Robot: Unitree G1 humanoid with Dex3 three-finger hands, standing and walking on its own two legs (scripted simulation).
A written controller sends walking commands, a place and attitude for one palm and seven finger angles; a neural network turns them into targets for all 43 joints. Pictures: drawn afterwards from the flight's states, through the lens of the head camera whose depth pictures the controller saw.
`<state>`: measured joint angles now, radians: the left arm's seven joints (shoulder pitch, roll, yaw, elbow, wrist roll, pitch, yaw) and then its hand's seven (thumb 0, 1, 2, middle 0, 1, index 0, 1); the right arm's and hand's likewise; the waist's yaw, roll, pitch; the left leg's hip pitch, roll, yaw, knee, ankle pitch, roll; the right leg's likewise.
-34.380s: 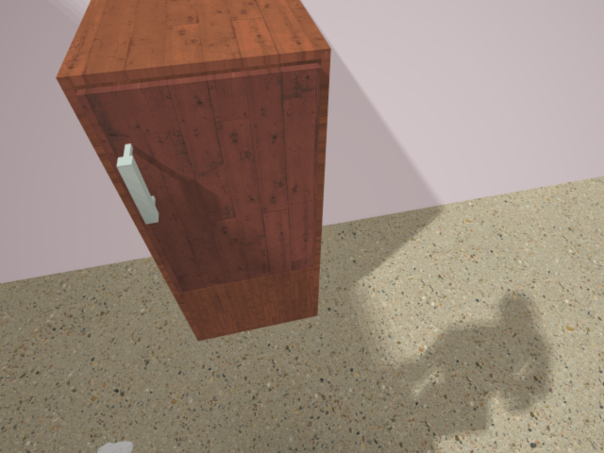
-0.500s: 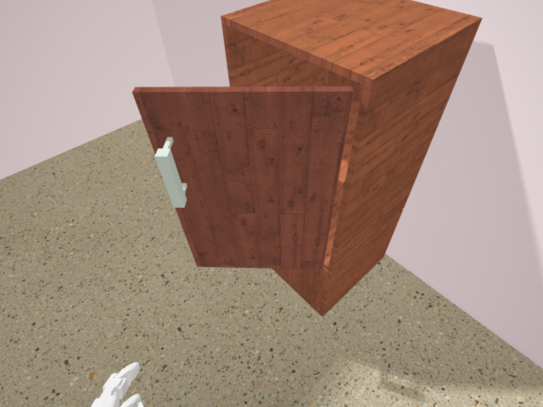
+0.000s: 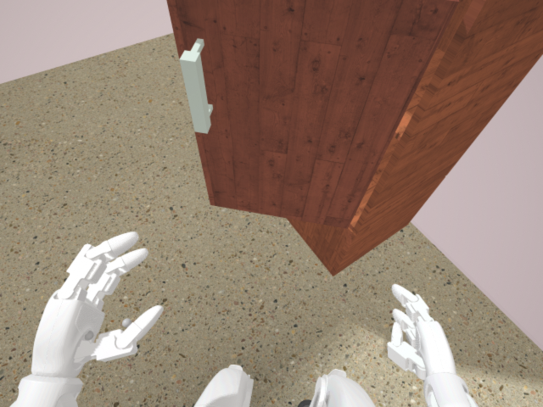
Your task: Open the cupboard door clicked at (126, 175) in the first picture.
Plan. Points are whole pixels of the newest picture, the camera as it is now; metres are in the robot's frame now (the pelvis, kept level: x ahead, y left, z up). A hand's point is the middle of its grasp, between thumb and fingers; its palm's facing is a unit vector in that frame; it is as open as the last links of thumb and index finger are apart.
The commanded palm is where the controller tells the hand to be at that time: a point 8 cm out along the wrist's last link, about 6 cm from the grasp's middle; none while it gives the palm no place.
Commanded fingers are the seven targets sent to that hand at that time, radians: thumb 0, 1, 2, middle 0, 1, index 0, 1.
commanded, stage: raise the hand with hooked fingers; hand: left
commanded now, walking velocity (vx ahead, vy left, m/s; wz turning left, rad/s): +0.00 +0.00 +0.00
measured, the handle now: (200, 88) +0.57 +0.21 +0.10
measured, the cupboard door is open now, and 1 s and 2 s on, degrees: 46 46 46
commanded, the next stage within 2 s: move the hooked fingers beside the handle in 1.46 s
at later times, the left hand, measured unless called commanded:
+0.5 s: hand (116, 272) +0.25 +0.24 +0.07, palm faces -0.07 -1.00 -0.06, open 12.8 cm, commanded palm +0.23 +0.30 +0.09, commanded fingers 0.00 -0.45 0.32 -0.30 -1.17 -0.30 -1.17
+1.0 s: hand (77, 196) +0.32 +0.29 +0.12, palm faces +0.01 -1.00 -0.06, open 13.9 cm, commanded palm +0.29 +0.33 +0.12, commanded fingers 0.00 -0.50 0.30 -0.30 -1.20 -0.30 -1.20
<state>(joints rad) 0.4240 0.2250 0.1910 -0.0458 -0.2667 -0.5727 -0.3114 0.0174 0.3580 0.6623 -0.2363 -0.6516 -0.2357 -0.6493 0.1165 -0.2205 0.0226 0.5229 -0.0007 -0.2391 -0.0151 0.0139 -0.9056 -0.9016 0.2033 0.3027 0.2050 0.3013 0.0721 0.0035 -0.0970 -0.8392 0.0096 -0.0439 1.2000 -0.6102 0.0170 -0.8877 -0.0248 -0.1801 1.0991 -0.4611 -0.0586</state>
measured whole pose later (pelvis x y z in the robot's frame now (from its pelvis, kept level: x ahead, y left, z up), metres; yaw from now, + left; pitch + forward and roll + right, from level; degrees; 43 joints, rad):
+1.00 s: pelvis +0.02 +0.02 +0.05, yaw -2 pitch +11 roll -3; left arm -0.05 0.44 0.44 0.38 -0.35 -0.26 -0.49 -0.01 -0.49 0.30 -0.30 -1.20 -0.30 -1.20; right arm 0.28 -0.27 0.06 0.57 0.03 -0.20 -0.07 0.02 -0.90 -0.90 0.21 0.30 0.21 0.30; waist 0.00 0.02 -0.08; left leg -0.59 0.00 0.01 0.90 -0.50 0.04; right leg -0.65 -0.02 -0.12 0.82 -0.35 -0.02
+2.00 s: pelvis +0.01 +0.01 +0.05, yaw -3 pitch +13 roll -2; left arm -0.31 0.48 0.47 0.70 -0.29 -0.28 -0.51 -0.01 -0.49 0.30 -0.30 -1.20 -0.30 -1.20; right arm 0.31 -0.29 0.05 0.58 0.03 -0.15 -0.07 0.02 -0.90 -0.90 0.21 0.30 0.21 0.30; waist -0.04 0.00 -0.08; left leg -0.63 0.01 0.03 0.89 -0.48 0.04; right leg -0.71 0.00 -0.10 0.81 -0.33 -0.03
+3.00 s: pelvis +0.00 +0.02 +0.03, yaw -4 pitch +20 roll -3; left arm -0.85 0.71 0.52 1.20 -0.13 -0.36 -0.49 -0.01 -0.49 0.30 -0.30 -1.20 -0.30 -1.20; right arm 0.40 -0.30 0.06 0.59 0.00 0.05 -0.04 0.01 -0.90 -0.90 0.21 0.30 0.21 0.30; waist -0.16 0.00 -0.07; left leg -0.84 0.03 0.03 0.99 -0.50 0.05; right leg -0.91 0.01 -0.10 0.87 -0.32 -0.02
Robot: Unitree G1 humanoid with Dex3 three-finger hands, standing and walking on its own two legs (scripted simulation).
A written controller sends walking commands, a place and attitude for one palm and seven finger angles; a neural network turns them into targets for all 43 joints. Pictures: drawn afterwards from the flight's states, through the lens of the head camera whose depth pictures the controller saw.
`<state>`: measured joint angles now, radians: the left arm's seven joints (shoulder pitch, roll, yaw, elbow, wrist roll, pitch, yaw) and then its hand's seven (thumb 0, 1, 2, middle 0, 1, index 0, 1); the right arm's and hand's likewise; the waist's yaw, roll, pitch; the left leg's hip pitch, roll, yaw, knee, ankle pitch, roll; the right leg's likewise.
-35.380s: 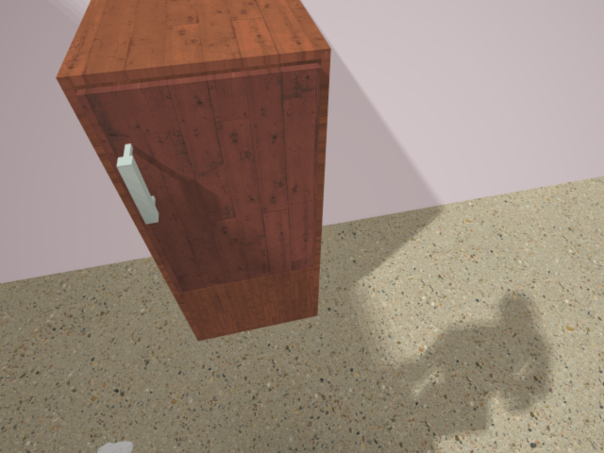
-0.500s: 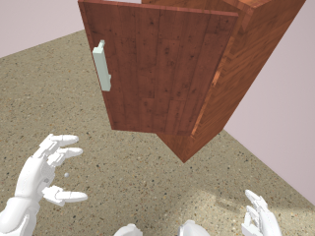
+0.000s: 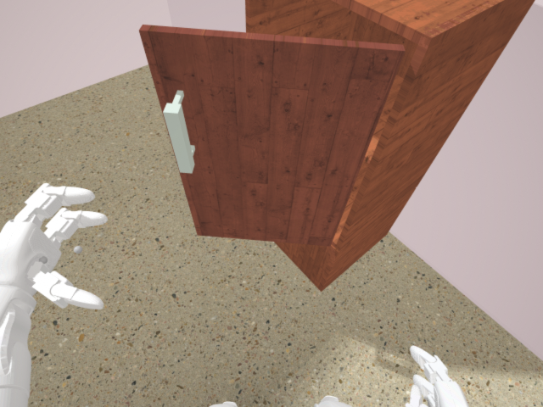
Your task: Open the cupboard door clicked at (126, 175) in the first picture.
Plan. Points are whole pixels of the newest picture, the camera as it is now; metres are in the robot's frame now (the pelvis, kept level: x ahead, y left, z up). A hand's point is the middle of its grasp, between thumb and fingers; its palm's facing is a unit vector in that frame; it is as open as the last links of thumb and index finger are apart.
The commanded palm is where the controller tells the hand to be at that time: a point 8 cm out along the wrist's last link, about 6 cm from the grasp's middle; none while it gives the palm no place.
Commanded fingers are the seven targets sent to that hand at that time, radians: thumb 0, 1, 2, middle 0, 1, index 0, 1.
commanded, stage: raise the hand with hooked fingers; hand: left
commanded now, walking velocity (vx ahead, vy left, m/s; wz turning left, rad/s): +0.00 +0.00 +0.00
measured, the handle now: (183, 133) +0.55 +0.21 +0.05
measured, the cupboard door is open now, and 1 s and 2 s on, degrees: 46 46 46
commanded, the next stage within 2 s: move the hooked fingers beside the handle in 0.46 s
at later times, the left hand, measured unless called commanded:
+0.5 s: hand (93, 260) +0.28 +0.26 +0.07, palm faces +0.00 -1.00 -0.04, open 14.0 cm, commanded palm +0.26 +0.31 +0.07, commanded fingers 0.00 -0.50 0.30 -0.30 -1.20 -0.30 -1.20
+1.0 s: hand (112, 217) +0.35 +0.26 +0.06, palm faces +0.00 -1.00 -0.01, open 14.0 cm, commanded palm +0.33 +0.31 +0.07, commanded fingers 0.00 -0.50 0.30 -0.30 -1.20 -0.30 -1.20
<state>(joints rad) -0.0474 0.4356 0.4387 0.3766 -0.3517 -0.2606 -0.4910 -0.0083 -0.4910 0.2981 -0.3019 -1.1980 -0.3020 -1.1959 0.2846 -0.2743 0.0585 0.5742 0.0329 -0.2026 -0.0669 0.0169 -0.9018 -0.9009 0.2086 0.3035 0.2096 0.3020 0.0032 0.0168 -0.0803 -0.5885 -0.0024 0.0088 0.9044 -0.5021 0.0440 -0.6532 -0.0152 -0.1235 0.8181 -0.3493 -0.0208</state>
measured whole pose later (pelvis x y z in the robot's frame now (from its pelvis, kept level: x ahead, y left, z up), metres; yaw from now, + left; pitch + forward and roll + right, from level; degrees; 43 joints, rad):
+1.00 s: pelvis -0.01 -0.01 +0.00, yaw -1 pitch +13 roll -2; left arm -0.31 0.48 0.47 0.70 -0.29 -0.28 -0.51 -0.01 -0.49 0.30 -0.30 -1.20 -0.30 -1.20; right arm 0.31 -0.29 0.05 0.58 0.03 -0.15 -0.07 0.02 -0.90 -0.90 0.21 0.30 0.21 0.30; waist -0.04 0.00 -0.08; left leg -0.63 0.01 0.03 0.89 -0.48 0.04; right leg -0.71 0.00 -0.10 0.81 -0.33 -0.03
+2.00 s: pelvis -0.01 +0.00 -0.02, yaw -3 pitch +20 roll -3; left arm -0.85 0.71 0.52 1.20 -0.13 -0.36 -0.49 -0.01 -0.49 0.30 -0.30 -1.20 -0.30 -1.20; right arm 0.40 -0.30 0.06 0.59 0.00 0.05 -0.04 0.01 -0.90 -0.90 0.21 0.30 0.21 0.30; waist -0.16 0.00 -0.07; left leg -0.84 0.03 0.03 0.99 -0.50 0.05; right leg -0.91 0.01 -0.10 0.87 -0.32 -0.02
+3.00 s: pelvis +0.00 +0.01 -0.02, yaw -4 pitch +22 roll -5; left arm -0.89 0.73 0.54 1.22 -0.09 -0.35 -0.45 -0.01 -0.49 0.30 -0.30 -1.20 -0.30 -1.20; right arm 0.39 -0.28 0.07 0.56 -0.01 0.10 -0.02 0.01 -0.90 -0.90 0.21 0.30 0.21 0.30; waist -0.18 0.01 -0.07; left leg -0.89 0.04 0.03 1.03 -0.53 0.05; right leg -0.94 0.02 -0.10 0.88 -0.33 -0.02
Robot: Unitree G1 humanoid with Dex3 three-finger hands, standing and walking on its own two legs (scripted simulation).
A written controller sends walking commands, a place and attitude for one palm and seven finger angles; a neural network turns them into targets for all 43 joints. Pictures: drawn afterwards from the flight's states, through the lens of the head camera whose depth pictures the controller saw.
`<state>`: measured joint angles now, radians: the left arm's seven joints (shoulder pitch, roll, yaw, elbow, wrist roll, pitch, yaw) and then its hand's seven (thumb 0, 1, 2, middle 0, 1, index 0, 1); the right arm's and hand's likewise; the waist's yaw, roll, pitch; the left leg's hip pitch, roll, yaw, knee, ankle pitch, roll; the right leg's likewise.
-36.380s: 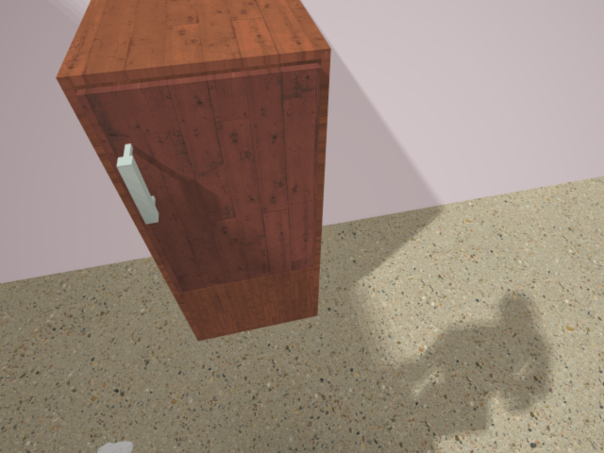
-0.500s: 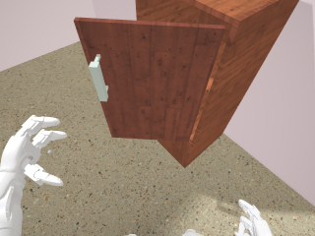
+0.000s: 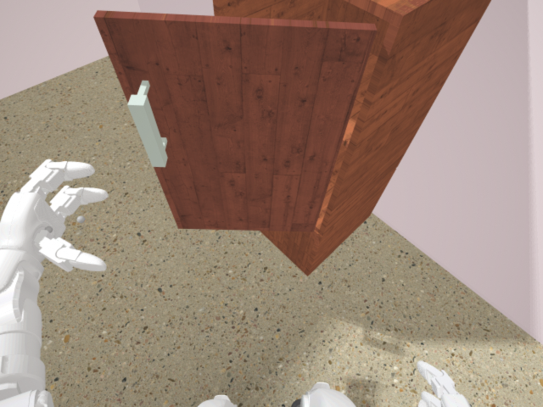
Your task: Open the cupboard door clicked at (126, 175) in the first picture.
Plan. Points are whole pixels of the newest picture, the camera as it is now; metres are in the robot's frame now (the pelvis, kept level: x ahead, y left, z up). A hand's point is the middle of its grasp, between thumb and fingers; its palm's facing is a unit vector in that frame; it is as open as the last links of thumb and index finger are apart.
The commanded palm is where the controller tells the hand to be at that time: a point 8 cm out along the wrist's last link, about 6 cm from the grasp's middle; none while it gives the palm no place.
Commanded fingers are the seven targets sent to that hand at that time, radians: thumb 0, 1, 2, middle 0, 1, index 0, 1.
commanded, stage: move the hooked fingers beside the handle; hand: left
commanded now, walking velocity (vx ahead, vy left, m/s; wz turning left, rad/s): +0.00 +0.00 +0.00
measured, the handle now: (152, 125) +0.55 +0.23 +0.05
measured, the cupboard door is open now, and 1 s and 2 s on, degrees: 46 46 45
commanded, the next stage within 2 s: none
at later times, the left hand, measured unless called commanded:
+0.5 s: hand (93, 184) +0.41 +0.28 +0.06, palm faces +0.02 -1.00 -0.01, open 14.0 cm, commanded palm +0.39 +0.32 +0.06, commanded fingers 0.00 -0.50 0.30 -0.30 -1.20 -0.30 -1.20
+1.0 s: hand (107, 151) +0.48 +0.28 +0.06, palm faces +0.01 -1.00 -0.02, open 14.0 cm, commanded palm +0.47 +0.32 +0.06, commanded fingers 0.00 -0.50 0.30 -0.30 -1.20 -0.30 -1.20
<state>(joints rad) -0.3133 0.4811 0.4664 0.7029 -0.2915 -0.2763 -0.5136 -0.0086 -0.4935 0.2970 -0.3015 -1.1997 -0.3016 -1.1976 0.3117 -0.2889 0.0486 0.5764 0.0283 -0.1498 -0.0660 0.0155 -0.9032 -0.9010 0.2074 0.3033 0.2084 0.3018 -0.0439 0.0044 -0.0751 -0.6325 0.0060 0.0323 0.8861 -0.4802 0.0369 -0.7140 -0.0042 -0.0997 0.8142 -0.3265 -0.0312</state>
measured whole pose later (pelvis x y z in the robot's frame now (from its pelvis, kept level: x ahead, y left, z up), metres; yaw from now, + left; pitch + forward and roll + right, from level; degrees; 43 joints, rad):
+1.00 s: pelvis -0.01 +0.01 -0.02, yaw -1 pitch +20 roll -3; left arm -0.85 0.71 0.52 1.20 -0.13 -0.36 -0.49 -0.01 -0.49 0.30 -0.30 -1.20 -0.30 -1.20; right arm 0.40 -0.30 0.06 0.59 0.00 0.05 -0.04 0.01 -0.90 -0.90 0.21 0.30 0.21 0.30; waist -0.16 0.00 -0.07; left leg -0.84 0.03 0.03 0.99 -0.50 0.05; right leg -0.91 0.01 -0.10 0.87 -0.32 -0.02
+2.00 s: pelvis +0.00 +0.01 -0.02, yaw -2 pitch +22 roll -5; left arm -0.89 0.73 0.54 1.22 -0.09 -0.35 -0.45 -0.01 -0.49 0.30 -0.30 -1.20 -0.30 -1.20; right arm 0.39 -0.28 0.07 0.56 -0.01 0.10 -0.02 0.01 -0.90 -0.90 0.21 0.30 0.21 0.30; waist -0.18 0.01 -0.07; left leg -0.89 0.04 0.03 1.03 -0.53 0.05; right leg -0.94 0.02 -0.10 0.88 -0.33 -0.02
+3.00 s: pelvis +0.01 +0.02 -0.02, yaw -2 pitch +23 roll -5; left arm -0.85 0.65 0.47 1.14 -0.14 -0.35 -0.39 -0.01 -0.49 0.30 -0.30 -1.20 -0.22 -1.18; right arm 0.42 -0.27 0.06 0.59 -0.01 0.11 0.00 0.01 -0.90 -0.90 0.21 0.30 0.21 0.30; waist -0.16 0.02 -0.09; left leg -0.88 0.03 0.01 1.02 -0.54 0.05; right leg -0.92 0.02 -0.11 0.86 -0.34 -0.01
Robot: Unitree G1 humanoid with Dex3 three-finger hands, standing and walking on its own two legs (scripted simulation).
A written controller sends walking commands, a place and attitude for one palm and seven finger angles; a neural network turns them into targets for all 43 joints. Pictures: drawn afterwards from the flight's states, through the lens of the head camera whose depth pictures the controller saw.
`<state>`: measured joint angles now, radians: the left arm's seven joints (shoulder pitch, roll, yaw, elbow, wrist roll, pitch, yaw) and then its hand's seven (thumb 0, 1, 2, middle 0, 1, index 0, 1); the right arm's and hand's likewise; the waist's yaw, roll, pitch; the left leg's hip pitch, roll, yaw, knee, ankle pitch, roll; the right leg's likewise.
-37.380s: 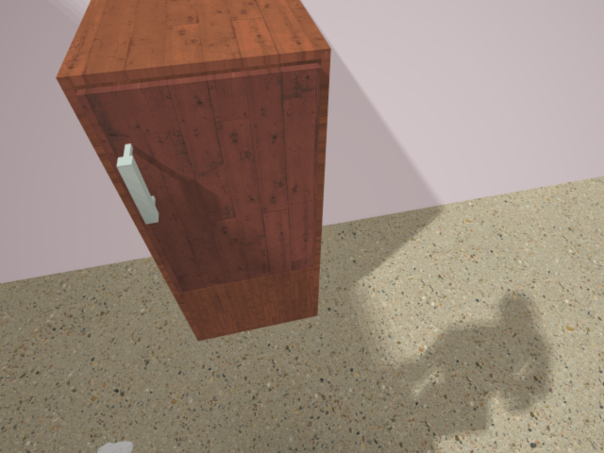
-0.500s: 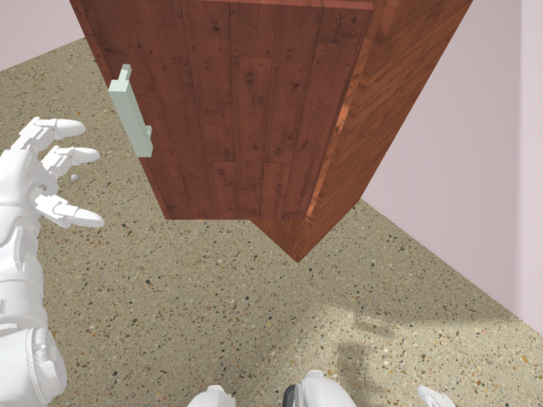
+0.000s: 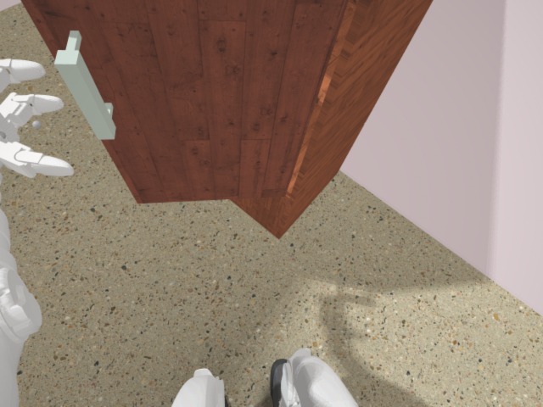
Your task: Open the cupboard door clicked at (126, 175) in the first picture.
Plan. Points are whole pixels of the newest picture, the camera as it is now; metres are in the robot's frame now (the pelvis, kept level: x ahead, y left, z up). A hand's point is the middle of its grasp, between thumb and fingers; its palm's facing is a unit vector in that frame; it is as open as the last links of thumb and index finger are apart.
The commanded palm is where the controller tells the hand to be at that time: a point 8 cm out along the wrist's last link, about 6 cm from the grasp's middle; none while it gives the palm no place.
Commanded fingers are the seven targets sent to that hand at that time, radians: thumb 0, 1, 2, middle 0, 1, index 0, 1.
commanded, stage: move the hooked fingers beside the handle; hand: left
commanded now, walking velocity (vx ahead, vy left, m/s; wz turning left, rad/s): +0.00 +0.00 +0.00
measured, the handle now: (91, 89) +0.55 +0.23 +0.07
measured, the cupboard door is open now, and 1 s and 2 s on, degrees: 46 45 45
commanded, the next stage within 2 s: slide the fingers in behind the handle in 1.42 s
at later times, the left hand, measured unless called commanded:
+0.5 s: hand (34, 116) +0.50 +0.29 +0.07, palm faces +0.05 -1.00 -0.01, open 13.9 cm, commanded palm +0.48 +0.33 +0.07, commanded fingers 0.00 -0.50 0.30 -0.30 -1.20 -0.30 -1.20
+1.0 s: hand (47, 111) +0.51 +0.28 +0.07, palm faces +0.04 -1.00 -0.02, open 13.9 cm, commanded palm +0.49 +0.32 +0.07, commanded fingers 0.00 -0.50 0.30 -0.30 -1.20 -0.30 -1.20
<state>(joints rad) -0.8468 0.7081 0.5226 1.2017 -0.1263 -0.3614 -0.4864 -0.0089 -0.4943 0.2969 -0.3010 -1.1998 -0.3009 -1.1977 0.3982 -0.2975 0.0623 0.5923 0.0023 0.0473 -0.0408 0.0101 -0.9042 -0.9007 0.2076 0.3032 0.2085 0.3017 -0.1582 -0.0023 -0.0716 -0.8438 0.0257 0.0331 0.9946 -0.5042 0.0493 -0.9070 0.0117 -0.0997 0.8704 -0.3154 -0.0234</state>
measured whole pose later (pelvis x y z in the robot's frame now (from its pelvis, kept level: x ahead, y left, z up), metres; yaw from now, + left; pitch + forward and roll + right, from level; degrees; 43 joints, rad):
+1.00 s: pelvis +0.01 +0.01 +0.00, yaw -1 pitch +22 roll -5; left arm -0.89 0.73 0.54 1.22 -0.09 -0.35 -0.45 -0.01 -0.49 0.30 -0.30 -1.20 -0.30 -1.20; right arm 0.39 -0.28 0.07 0.56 -0.01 0.10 -0.02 0.01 -0.90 -0.90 0.21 0.30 0.21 0.30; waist -0.18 0.01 -0.07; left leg -0.89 0.04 0.03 1.03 -0.53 0.05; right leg -0.94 0.02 -0.10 0.88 -0.33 -0.02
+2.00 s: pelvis +0.02 +0.01 +0.00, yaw +0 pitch +23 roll -5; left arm -0.85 0.65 0.47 1.14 -0.14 -0.35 -0.39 -0.01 -0.49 0.30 -0.30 -1.20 -0.22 -1.18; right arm 0.42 -0.27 0.06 0.59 -0.01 0.11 0.00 0.01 -0.90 -0.90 0.21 0.30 0.21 0.30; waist -0.16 0.02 -0.09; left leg -0.88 0.03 0.01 1.02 -0.54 0.05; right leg -0.92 0.02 -0.11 0.86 -0.34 -0.01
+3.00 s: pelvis +0.01 +0.00 -0.01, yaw +0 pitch +22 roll -3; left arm -0.89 0.52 0.39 1.16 -0.08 -0.42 -0.25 -0.01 -0.49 0.30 -0.28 -1.20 -0.27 -1.19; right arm 0.38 -0.27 0.05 0.60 -0.02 0.06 0.02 0.01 -0.91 -0.90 0.21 0.30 0.21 0.30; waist -0.16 0.03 -0.09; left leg -0.87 0.02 0.02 1.03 -0.53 0.05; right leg -0.94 0.01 -0.10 0.91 -0.34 -0.02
